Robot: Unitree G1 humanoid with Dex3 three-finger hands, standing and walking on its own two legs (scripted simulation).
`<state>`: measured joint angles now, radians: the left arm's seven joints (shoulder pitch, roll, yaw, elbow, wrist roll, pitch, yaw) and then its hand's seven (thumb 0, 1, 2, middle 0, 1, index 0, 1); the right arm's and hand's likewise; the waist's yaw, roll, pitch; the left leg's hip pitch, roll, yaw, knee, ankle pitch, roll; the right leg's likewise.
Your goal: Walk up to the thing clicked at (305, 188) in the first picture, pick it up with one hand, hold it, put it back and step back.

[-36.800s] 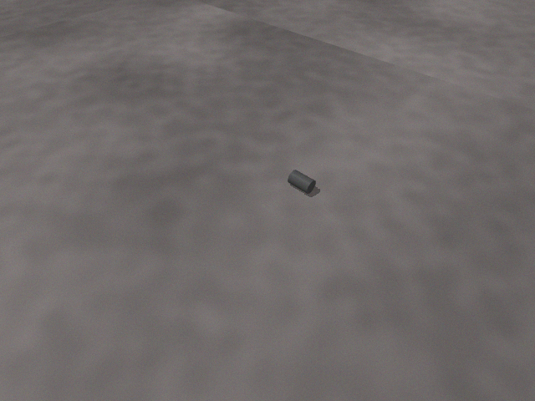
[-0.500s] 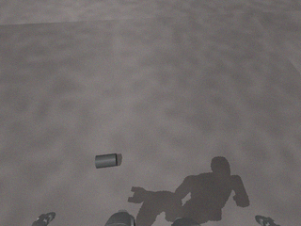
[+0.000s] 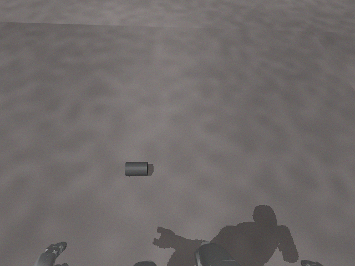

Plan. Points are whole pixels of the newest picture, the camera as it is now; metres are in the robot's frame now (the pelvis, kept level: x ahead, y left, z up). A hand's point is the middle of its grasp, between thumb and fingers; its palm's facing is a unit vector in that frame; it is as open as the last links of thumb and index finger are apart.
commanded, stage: step back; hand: left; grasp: from above
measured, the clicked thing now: (136, 168) +0.68 +0.23 -0.72
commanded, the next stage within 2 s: none
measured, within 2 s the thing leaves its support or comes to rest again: neither
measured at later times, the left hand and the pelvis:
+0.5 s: hand out of the picture -0.10 +0.23 -0.13, palm faces -0.04 -0.89 -0.45, open 7.4 cm; pelvis -0.17 -0.04 +0.00, yaw -2 degrees
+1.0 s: hand out of the picture -0.28 +0.23 -0.15, palm faces -0.05 -0.91 -0.42, open 7.4 cm; pelvis -0.36 -0.04 -0.01, yaw -2 degrees
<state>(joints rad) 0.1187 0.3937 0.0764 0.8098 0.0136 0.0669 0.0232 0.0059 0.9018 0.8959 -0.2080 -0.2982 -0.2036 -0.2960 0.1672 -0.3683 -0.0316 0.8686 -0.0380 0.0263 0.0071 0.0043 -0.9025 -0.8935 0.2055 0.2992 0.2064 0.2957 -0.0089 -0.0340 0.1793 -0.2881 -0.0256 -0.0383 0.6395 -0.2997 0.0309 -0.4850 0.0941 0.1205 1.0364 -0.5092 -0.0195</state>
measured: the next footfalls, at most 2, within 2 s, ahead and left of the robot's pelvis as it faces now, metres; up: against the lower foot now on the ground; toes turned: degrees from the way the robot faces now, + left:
right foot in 0.28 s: -0.12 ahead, -0.15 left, +0.00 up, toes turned -2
left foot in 0.66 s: -0.21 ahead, +0.09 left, +0.00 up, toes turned +0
